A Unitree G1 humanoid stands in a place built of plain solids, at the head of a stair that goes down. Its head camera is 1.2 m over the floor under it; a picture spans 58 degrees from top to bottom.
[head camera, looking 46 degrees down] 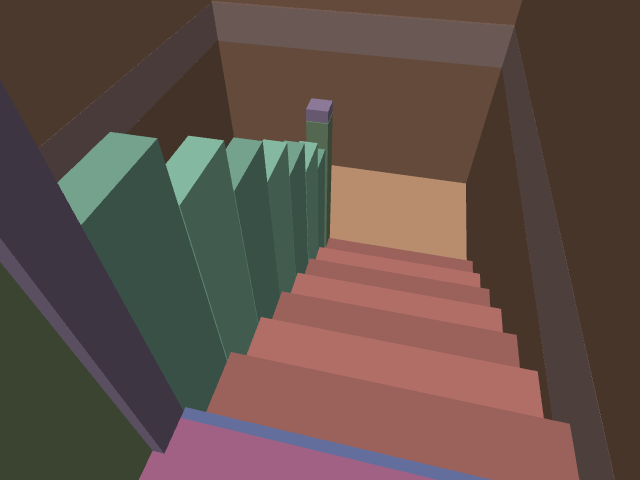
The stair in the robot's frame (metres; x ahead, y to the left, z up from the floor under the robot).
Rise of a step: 0.18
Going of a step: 0.28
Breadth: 1.13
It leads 13 degrees to the right of straight ahead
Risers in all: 8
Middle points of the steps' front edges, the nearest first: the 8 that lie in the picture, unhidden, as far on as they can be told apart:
0.38 -0.17 0.00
0.66 -0.23 -0.18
0.93 -0.30 -0.36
1.20 -0.36 -0.55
1.48 -0.42 -0.73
1.75 -0.48 -0.91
2.02 -0.55 -1.09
2.29 -0.61 -1.27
